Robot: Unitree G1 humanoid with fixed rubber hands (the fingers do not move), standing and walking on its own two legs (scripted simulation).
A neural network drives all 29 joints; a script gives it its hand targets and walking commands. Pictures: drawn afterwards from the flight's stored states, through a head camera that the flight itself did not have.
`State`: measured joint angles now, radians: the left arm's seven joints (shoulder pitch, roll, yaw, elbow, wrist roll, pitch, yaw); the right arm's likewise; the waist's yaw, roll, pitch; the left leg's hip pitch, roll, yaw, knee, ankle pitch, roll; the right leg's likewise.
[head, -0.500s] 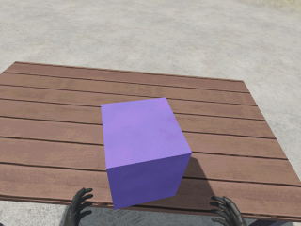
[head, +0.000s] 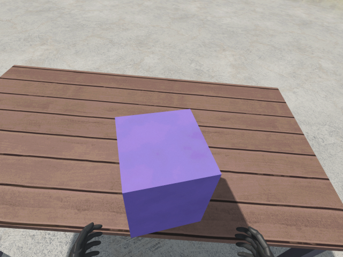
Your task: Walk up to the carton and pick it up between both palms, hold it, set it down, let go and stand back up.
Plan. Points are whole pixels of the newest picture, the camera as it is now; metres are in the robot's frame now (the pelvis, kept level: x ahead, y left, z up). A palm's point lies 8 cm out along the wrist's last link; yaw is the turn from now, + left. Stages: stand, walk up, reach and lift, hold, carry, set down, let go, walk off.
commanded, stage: set down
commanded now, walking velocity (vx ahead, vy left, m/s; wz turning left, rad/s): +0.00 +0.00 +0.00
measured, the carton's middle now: (160, 172) +0.36 +0.03 -0.01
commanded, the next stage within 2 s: let go in 0.44 s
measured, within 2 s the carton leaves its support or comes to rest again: neither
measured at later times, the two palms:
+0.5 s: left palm out of the picture +0.16 +0.21 -0.08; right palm out of the picture +0.16 -0.21 -0.06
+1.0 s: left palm out of the picture +0.15 +0.22 -0.09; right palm out of the picture +0.16 -0.21 -0.06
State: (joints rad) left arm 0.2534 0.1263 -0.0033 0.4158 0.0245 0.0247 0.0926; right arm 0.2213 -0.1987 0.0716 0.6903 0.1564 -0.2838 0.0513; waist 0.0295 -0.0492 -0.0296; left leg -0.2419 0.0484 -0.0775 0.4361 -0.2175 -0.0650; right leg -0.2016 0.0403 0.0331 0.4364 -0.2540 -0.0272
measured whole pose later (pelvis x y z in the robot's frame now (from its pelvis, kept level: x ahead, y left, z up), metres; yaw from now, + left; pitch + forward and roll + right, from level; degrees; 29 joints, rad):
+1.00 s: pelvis +0.00 +0.01 +0.00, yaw +0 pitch +0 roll -1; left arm 0.25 0.20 0.00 0.48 0.02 0.11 0.02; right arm 0.20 -0.15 0.03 0.69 0.02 -0.24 0.01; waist -0.01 -0.05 -0.01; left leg -0.21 0.04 -0.08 0.44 -0.23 -0.06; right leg -0.16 0.03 0.03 0.42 -0.25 -0.02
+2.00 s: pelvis -0.01 +0.02 +0.00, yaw +0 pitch -2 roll -1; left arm 0.25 0.35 0.00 0.87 0.02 -0.01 -0.01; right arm 0.17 -0.23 0.04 0.66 0.01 -0.12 0.03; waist 0.03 -0.04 -0.01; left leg -0.21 0.03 -0.08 0.46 -0.22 -0.04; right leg -0.15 0.02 0.03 0.43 -0.25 -0.01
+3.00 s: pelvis -0.01 +0.02 +0.00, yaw +1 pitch -2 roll -1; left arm 0.25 0.35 0.00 0.88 0.02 -0.01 -0.02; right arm 0.16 -0.25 0.04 0.66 0.01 -0.12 0.04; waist 0.03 -0.01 -0.01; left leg -0.21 0.02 -0.08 0.46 -0.21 -0.04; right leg -0.15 0.02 0.03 0.43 -0.24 -0.01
